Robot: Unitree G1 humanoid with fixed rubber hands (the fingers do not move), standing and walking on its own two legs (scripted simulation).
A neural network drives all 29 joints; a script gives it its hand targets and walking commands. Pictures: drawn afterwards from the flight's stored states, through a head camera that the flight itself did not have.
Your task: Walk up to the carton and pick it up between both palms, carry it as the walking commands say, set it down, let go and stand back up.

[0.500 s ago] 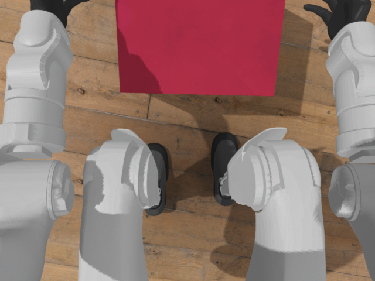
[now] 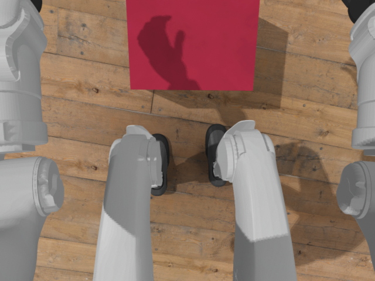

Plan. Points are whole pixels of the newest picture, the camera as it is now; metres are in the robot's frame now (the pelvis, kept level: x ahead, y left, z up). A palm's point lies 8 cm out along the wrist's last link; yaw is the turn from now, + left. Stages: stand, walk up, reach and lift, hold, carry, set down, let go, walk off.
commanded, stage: set down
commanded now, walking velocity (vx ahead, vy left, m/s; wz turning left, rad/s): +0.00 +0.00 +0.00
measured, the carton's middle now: (191, 45) +0.51 -0.02 -0.41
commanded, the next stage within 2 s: let go in 0.64 s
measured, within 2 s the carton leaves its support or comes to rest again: neither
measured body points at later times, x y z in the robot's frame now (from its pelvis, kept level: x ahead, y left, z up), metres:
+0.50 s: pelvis +0.01 +0.00 +0.14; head +0.36 -0.01 +0.41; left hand +0.56 +0.22 +0.03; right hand +0.53 -0.27 +0.03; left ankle +0.12 +0.10 -0.45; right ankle +0.14 -0.09 -0.45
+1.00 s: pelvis +0.10 -0.01 +0.21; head +0.33 -0.02 +0.59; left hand +0.49 +0.22 +0.09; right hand +0.48 -0.26 +0.10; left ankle +0.12 +0.10 -0.45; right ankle +0.14 -0.10 -0.45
